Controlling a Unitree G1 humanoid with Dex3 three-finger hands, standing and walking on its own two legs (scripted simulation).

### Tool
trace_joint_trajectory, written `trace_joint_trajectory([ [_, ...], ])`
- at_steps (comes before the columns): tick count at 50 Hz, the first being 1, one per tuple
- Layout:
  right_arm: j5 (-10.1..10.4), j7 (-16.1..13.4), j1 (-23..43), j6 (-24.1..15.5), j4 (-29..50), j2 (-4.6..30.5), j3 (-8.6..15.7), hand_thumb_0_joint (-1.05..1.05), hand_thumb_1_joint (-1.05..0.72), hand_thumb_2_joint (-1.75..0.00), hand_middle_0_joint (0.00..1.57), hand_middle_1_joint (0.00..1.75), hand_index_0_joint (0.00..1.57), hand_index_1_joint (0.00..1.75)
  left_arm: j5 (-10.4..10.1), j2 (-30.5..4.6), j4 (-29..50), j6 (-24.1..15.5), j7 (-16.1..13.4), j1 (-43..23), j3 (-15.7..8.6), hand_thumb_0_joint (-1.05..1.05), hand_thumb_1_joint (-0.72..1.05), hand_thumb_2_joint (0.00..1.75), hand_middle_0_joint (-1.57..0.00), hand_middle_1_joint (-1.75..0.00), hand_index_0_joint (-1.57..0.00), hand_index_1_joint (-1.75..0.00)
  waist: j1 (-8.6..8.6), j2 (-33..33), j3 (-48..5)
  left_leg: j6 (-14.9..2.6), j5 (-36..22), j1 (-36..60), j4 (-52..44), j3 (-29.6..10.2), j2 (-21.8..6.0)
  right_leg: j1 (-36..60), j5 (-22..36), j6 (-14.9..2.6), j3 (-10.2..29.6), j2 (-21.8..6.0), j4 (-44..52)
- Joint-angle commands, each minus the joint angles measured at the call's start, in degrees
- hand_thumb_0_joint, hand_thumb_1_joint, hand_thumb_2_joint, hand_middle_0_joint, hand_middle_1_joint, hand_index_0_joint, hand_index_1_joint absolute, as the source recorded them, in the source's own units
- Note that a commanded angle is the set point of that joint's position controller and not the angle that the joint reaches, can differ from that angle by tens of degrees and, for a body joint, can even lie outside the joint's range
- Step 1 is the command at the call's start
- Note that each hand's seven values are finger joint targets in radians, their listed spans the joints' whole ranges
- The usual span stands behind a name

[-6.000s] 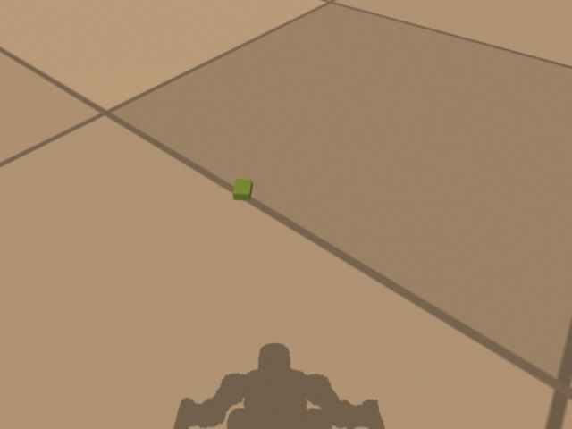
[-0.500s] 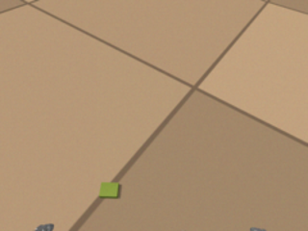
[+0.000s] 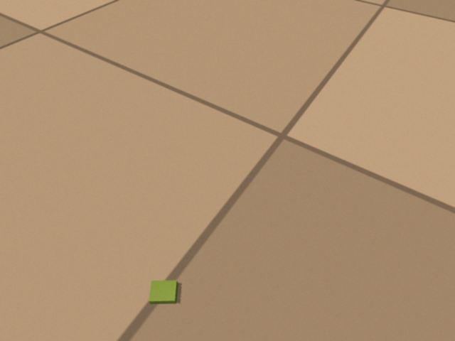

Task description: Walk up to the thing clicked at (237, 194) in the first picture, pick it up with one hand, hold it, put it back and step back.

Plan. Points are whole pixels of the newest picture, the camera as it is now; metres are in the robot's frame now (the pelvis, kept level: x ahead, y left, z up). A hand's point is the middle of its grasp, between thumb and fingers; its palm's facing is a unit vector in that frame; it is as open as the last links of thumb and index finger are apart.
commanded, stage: walk up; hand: left
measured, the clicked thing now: (163, 292) +0.42 +0.27 -0.75
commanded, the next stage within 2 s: stand in 0.40 s
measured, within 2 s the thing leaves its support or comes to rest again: neither
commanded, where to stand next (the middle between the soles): +0.04 +0.01 m, yaw +0 degrees
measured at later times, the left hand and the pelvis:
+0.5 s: hand out of the picture +0.12 +0.25 -0.15, palm faces -0.04 -0.94 -0.34, open 7.4 cm; pelvis +0.02 +0.00 +0.00, yaw +0 degrees
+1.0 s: hand out of the picture +0.09 +0.26 -0.15, palm faces -0.01 -0.94 -0.34, open 7.4 cm; pelvis +0.02 +0.01 +0.01, yaw +1 degrees
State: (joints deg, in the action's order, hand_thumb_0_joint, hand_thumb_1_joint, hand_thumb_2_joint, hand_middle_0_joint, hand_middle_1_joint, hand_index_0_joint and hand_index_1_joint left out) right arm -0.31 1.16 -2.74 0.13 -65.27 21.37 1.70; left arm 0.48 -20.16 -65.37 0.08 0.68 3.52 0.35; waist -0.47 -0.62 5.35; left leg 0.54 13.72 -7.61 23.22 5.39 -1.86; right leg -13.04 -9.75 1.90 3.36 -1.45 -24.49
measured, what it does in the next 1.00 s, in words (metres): stands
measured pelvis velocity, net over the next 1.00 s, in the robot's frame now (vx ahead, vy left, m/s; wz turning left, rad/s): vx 0.02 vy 0.01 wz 0.02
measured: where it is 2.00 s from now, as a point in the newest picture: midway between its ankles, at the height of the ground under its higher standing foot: outside the picture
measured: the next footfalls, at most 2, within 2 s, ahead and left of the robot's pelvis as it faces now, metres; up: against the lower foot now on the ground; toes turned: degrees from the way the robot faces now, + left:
none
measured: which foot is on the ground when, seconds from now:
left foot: down 0.00-1.00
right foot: down 0.00-1.00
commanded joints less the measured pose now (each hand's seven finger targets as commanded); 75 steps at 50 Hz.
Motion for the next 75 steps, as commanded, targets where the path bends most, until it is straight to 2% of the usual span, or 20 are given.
trace_joint_trajectory([
  [1, -0.2, -0.9, 3.0, -1.5, 3.6, 12.0, 2.3, 0.0, -0.9, -0.9, 0.2, 0.3, 0.2, 0.3, 0.1, -12.9, 3.7, -1.6, -0.7, -3.0, -2.9, 0.0, 0.9, 0.9, -0.2, -0.3, -0.2, -0.3, 0.07, -1.1, -8.0, -2.13, 0.8, 3.1, -5.4, -4.8, -5.5, 0.5, 3.7, -2.79, 5.0, -5.1, 5.6],
  [7, -0.1, -1.0, 2.2, -1.5, 3.3, 12.0, 2.3, 0.0, -0.9, -0.9, 0.2, 0.3, 0.2, 0.3, 0.0, -12.6, 3.7, -1.4, -0.8, -2.3, -3.2, 0.0, 0.9, 0.9, -0.2, -0.3, -0.2, -0.3, 0.24, -0.3, -8.1, -2.22, -1.2, 2.8, -5.8, -4.8, -5.9, 1.3, 5.7, -2.73, 4.5, -4.6, 4.9],
  [14, 0.1, -1.2, 1.7, -1.5, 3.7, 12.3, 2.4, 0.0, -0.9, -0.9, 0.2, 0.3, 0.2, 0.3, -0.1, -12.1, 4.1, -1.3, -1.0, -1.2, -3.1, 0.0, 0.9, 0.9, -0.2, -0.3, -0.2, -0.3, 0.35, 0.1, -9.2, -2.54, -6.8, 4.1, -5.2, -4.1, -6.6, 2.7, 13.0, -2.72, 3.5, -4.4, 3.0],
  [18, 0.0, -1.3, 0.9, -1.4, 3.9, 12.3, 2.7, 0.0, -0.9, -0.9, 0.2, 0.3, 0.2, 0.3, -0.1, -12.1, 4.5, -1.2, -1.1, -2.2, -3.2, 0.0, 0.9, 0.9, -0.2, -0.3, -0.2, -0.3, -0.41, -0.3, -9.2, -2.32, -8.2, 4.4, -4.9, -3.7, -6.6, 2.8, 14.7, -3.02, 3.8, -4.6, 2.5],
  [19, 0.2, -1.3, 0.9, -1.3, 3.9, 12.4, 2.8, 0.0, -0.9, -0.9, 0.2, 0.3, 0.2, 0.3, -0.1, -12.0, 4.6, -1.2, -1.1, -1.9, -3.2, 0.0, 0.9, 0.9, -0.2, -0.3, -0.2, -0.3, -0.14, -0.2, -9.1, -2.29, -8.4, 4.5, -4.8, -3.8, -6.7, 3.0, 15.4, -2.98, 3.8, -4.5, 2.2],
  [20, -0.2, -1.3, 1.1, -1.2, 3.9, 10.3, 1.8, 0.0, -0.9, -0.9, 0.2, 0.3, 0.2, 0.3, -0.2, -11.3, 4.0, -1.6, -1.2, -1.3, -3.0, 0.0, 0.9, 0.9, -0.2, -0.3, -0.2, -0.3, -0.17, -0.3, -9.5, -2.22, -9.7, 3.1, -5.6, -5.6, -6.6, 5.2, 15.6, -2.52, 3.9, -4.8, 4.4],
  [22, -0.2, -1.3, 1.4, -1.1, 4.2, 10.6, 2.0, 0.0, -0.9, -0.9, 0.2, 0.3, 0.2, 0.3, -0.1, -12.2, 4.0, -1.8, -1.4, -1.7, -3.2, 0.0, 0.9, 0.9, -0.2, -0.3, -0.2, -0.3, -0.39, -0.7, -8.7, -1.78, -8.2, 3.4, -6.2, -5.5, -6.3, 4.7, 14.1, -2.37, 4.4, -5.0, 5.3],
  [28, -0.3, -1.2, 1.1, -1.4, 4.1, 10.8, 1.8, 0.0, -0.9, -0.9, 0.2, 0.3, 0.2, 0.3, -0.2, -12.0, 4.0, -1.9, -1.3, -1.8, -3.2, 0.0, 0.9, 0.9, -0.2, -0.3, -0.2, -0.3, -0.2, 0.8, -7.4, -1.56, -7.2, 3.1, -7.9, -6.1, -6.6, 5.5, 12.0, -2.37, 4.2, -5.3, 7.0],
  [37, -0.4, -1.4, 0.5, -1.8, 4.2, 10.4, 1.7, 0.0, -0.9, -0.9, 0.2, 0.3, 0.2, 0.3, 0.0, -11.6, 4.2, -1.9, -1.3, -1.9, -3.2, 0.0, 0.9, 0.9, -0.2, -0.3, -0.2, -0.3, -0.28, 1.6, -9.3, -1.18, -14.3, 4.6, -7.7, -5.6, -6.9, 7.4, 15.8, -2.38, 2.7, -5.3, 6.4],
  [40, -0.4, -1.4, 1.4, -1.8, 4.4, 10.7, 1.8, 0.0, -0.9, -0.9, 0.2, 0.3, 0.2, 0.3, -0.1, -11.5, 3.9, -1.7, -1.2, -1.3, -3.1, 0.0, 0.9, 0.9, -0.2, -0.3, -0.2, -0.3, 0.09, 1.5, -8.3, -1.11, -10.6, 4.5, -8.4, -6.0, -6.9, 6.4, 12.4, -2.27, 2.7, -5.2, 6.8],
  [45, -0.3, -1.4, 1.0, -1.7, 4.3, 10.7, 1.9, 0.0, -0.9, -0.9, 0.2, 0.3, 0.2, 0.3, 0.0, -11.6, 4.1, -1.8, -1.2, -1.0, -2.9, 0.0, 0.9, 0.9, -0.2, -0.3, -0.2, -0.3, -0.11, 0.9, -7.7, -1.24, -9.2, 4.4, -8.5, -6.0, -6.6, 6.1, 11.9, -2.33, 2.7, -5.4, 7.6],
  [47, -0.3, -1.3, 0.5, -1.6, 4.1, 10.7, 1.8, 0.0, -0.9, -0.9, 0.2, 0.3, 0.2, 0.3, 0.1, -11.5, 4.1, -1.8, -1.3, -0.9, -2.8, 0.0, 0.9, 0.9, -0.2, -0.3, -0.2, -0.3, -0.22, 0.8, -8.1, -1.41, -10.3, 4.2, -8.5, -6.2, -6.8, 6.8, 13.0, -2.35, 2.6, -5.5, 7.2],
  [50, -0.3, -1.3, 0.6, -1.6, 4.1, 10.5, 1.8, 0.0, -0.9, -0.9, 0.2, 0.3, 0.2, 0.3, 0.0, -12.0, 3.9, -1.9, -1.3, -0.6, -2.8, 0.0, 0.9, 0.9, -0.2, -0.3, -0.2, -0.3, -0.34, 0.1, -7.6, -1.28, -8.4, 4.5, -8.5, -6.3, -6.4, 6.0, 11.6, -2.31, 2.9, -5.6, 7.8],
  [60, -0.3, -1.3, -0.2, -1.4, 4.0, 10.6, 1.7, 0.0, -0.9, -0.9, 0.2, 0.3, 0.2, 0.3, 0.1, -12.0, 4.0, -2.0, -1.4, 0.0, -2.6, 0.0, 0.9, 0.9, -0.2, -0.3, -0.2, -0.3, -0.25, 0.7, -7.6, -1.43, -9.5, 4.2, -8.3, -6.5, -6.5, 6.2, 12.7, -2.46, 2.7, -6.0, 7.8],
  [72, -0.3, -1.3, -0.9, -1.9, 3.8, 10.9, 1.4, 0.0, -0.9, -0.9, 0.2, 0.3, 0.2, 0.3, 0.1, -12.0, 3.9, -1.8, -1.2, 0.2, -2.5, 0.0, 0.9, 0.9, -0.2, -0.3, -0.2, -0.3, 0.22, 1.3, -7.2, -1.26, -10.7, 2.7, -9.2, -7.1, -6.6, 7.9, 11.6, -2.5, 2.2, -6.0, 7.5],
  [73, -0.3, -1.3, 0.0, -1.8, 3.8, 11.2, 1.5, 0.0, -0.9, -0.9, 0.2, 0.3, 0.2, 0.3, 0.0, -11.9, 3.9, -1.7, -1.2, 0.7, -2.4, 0.0, 0.9, 0.9, -0.2, -0.3, -0.2, -0.3, 0.6, 1.4, -7.5, -1.4, -9.8, 3.6, -9.0, -7.1, -6.6, 7.2, 11.0, -2.47, 2.1, -6.0, 7.7],
  [75, -0.3, -1.3, -0.7, -1.8, 3.9, 10.6, 1.3, 0.0, -0.9, -0.9, 0.2, 0.3, 0.2, 0.3, 0.0, -12.2, 3.8, -1.7, -1.2, 0.2, -2.5, 0.0, 0.9, 0.9, -0.2, -0.3, -0.2, -0.3, 0.31, 0.6, -6.6, -1.24, -9.3, 3.2, -9.3, -7.2, -6.4, 6.7, 10.4, -2.46, 2.2, -5.9, 7.9],
])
